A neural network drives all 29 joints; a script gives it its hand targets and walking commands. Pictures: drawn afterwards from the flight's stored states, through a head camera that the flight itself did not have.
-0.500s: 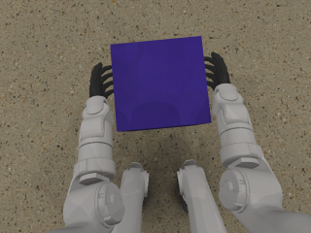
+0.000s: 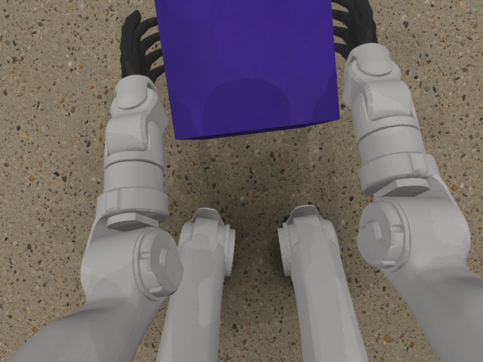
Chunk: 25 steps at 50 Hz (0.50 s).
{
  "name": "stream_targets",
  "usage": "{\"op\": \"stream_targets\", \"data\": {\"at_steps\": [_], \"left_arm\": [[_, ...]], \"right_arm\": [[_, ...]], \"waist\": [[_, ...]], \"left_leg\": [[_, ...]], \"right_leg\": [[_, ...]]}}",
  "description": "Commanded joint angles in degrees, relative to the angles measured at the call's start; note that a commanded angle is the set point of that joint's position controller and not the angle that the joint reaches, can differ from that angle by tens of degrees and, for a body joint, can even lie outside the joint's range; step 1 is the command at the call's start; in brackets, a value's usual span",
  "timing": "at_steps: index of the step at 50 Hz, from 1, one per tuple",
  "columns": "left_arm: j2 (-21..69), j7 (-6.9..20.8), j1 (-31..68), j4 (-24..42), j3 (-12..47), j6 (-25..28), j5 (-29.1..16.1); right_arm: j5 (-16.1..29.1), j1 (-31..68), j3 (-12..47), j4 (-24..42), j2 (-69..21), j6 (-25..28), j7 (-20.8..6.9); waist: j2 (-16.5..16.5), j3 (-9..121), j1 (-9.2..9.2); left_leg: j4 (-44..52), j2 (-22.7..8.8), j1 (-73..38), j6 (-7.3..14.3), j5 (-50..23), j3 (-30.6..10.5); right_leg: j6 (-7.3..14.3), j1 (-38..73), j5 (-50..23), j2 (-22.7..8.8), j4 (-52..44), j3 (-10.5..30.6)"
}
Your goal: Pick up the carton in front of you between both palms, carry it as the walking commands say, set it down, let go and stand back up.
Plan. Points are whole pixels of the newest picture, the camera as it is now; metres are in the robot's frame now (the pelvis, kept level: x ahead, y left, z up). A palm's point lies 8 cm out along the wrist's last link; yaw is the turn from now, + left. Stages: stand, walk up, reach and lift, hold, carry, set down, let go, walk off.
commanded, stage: set down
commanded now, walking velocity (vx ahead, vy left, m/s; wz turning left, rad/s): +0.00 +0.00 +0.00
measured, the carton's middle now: (247, 70) +0.53 -0.01 -0.21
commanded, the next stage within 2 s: none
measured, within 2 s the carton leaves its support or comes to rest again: rests again in 0.68 s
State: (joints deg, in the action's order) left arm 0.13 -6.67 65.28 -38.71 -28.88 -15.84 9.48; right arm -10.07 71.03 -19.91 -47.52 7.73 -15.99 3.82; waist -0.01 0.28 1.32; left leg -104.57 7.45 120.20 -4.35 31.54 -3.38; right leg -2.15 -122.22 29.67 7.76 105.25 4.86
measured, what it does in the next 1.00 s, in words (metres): lowers itself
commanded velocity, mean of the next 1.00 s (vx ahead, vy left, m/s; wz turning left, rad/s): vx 0.00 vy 0.00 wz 0.00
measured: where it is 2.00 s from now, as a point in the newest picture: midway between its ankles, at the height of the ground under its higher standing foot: (255, 270)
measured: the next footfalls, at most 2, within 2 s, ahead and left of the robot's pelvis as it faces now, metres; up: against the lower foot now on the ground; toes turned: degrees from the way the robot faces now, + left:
none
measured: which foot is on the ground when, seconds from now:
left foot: down 0.00-1.00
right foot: down 0.00-1.00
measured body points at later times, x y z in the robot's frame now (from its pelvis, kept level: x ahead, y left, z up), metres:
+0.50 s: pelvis +0.01 +0.00 -0.08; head +0.38 -0.01 +0.17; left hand +0.55 +0.15 -0.25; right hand +0.58 -0.15 -0.25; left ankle +0.10 +0.13 -0.44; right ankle +0.10 -0.11 -0.44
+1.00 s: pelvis -0.01 +0.00 -0.10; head +0.36 -0.01 +0.15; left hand +0.54 +0.14 -0.27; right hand +0.57 -0.16 -0.27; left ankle +0.10 +0.12 -0.44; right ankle +0.10 -0.11 -0.44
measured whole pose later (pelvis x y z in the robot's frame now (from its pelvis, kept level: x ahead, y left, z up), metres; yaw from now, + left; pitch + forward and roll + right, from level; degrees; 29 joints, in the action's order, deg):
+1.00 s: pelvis -0.01 +0.00 -0.10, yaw +1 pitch +34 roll +2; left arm -7.7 -6.7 81.2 -53.9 -23.6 -11.3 2.9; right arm -1.7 88.0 -12.1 -64.9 18.7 -11.5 1.7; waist 0.4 -22.6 0.8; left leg -127.0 7.5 125.0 -4.3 36.6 -1.4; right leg -1.0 -126.6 35.5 5.5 127.9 2.0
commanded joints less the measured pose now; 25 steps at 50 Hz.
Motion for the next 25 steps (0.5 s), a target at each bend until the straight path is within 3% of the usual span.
{"op": "stream_targets", "data": {"at_steps": [1, 15, 20, 25], "left_arm": [[47.4, 13.2, 42.4, 1.6, 29.3, 2.1, -7.6], [41.3, 11.9, 53.3, 0.7, 31.9, 3.6, -14.0], [42.5, 11.2, 56.6, 3.2, 36.3, 4.5, -17.4], [43.8, 11.2, 54.5, 1.7, 36.8, 5.1, -18.3]], "right_arm": [[7.4, 34.5, 24.0, 1.5, -52.2, 2.0, -12.6], [13.3, 44.9, 27.2, 0.1, -45.5, 3.5, -12.9], [17.1, 48.0, 29.5, 3.4, -45.2, 4.5, -13.3], [17.0, 43.7, 28.6, -0.3, -46.2, 5.0, -13.5]], "waist": [[-3.7, 66.5, 0.79], [-3.7, 64.5, 0.91], [-0.1, 67.6, -0.58], [0.2, 63.5, -1.37]], "left_leg": [[4.3, 2.7, -29.1, 0.9, -18.1, 8.8], [-7.1, 1.5, -28.1, 1.2, -20.4, 9.3], [-10.5, 1.6, -33.1, 1.3, -27.0, 9.2], [-11.8, 1.7, -30.7, 1.4, -28.9, 8.3]], "right_leg": [[0.1, 39.4, -19.3, 1.5, -5.5, -7.3], [0.7, 37.1, -21.5, -0.1, 6.5, -7.5], [1.2, 35.8, -26.7, 0.0, 9.4, -7.2], [1.5, 34.1, -28.4, -0.1, 11.1, -6.5]]}}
